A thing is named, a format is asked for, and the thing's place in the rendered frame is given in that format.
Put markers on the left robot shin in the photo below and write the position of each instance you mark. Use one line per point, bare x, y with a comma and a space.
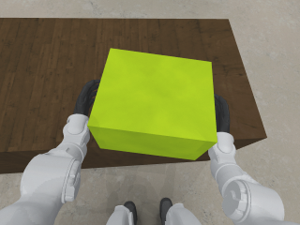
120, 207

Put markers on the pedestal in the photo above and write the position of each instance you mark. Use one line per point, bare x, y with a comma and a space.
46, 62

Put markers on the left robot upper arm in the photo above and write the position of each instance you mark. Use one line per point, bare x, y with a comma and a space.
50, 181

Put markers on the right robot upper arm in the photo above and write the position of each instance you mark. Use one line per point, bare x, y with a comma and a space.
246, 203

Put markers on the right robot forearm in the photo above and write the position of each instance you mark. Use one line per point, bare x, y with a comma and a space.
224, 168

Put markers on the left robot forearm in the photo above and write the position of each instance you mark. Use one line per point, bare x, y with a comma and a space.
76, 136

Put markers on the robot right hand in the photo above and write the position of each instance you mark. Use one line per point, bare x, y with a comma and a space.
222, 114

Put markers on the robot left foot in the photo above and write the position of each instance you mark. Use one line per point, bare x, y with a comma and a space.
132, 208

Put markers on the robot left hand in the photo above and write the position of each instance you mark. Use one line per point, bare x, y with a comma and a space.
85, 100

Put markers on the carton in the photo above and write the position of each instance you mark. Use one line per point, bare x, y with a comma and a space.
155, 104

